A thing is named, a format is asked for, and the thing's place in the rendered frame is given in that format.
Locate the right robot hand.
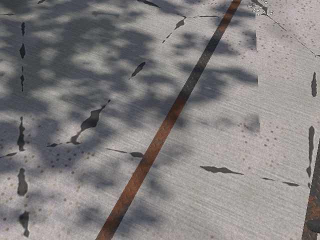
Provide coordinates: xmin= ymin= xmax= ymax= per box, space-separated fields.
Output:
xmin=306 ymin=219 xmax=320 ymax=234

